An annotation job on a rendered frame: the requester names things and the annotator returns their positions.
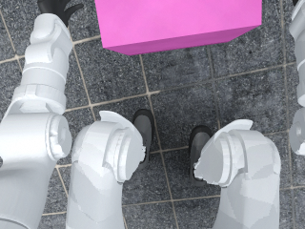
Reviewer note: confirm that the robot foot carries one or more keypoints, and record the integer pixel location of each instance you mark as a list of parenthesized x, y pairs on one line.
[(143, 121), (199, 136)]

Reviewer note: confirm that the carton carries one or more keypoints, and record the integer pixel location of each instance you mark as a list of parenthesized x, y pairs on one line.
[(135, 27)]

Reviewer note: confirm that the left robot upper arm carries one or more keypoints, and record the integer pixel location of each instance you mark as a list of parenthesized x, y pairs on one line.
[(30, 146)]

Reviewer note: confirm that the right robot foot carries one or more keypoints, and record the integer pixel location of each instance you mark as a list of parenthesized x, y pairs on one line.
[(199, 136)]

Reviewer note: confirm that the robot right forearm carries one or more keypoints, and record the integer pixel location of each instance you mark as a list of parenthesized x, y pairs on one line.
[(297, 30)]

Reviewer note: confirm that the robot left hand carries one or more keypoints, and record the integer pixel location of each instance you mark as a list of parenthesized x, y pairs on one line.
[(57, 7)]

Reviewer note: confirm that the robot left forearm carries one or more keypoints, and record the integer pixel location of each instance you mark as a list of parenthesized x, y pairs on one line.
[(44, 76)]

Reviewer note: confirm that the left robot foot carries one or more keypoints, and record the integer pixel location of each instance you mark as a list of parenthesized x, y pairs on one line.
[(143, 121)]

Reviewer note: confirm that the right robot upper arm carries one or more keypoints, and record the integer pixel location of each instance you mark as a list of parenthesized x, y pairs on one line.
[(297, 133)]

